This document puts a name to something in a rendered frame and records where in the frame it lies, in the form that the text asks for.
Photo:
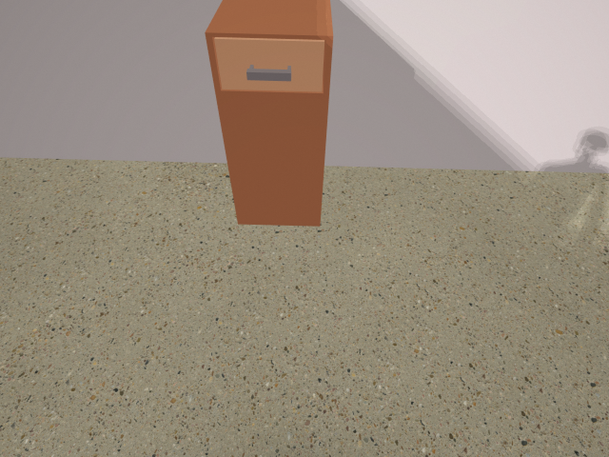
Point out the cabinet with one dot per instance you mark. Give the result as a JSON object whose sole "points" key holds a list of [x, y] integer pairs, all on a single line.
{"points": [[274, 139]]}

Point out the handle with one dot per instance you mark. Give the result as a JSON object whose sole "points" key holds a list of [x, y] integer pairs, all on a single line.
{"points": [[268, 75]]}

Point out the drawer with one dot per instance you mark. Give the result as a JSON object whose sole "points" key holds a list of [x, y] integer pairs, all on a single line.
{"points": [[306, 58]]}

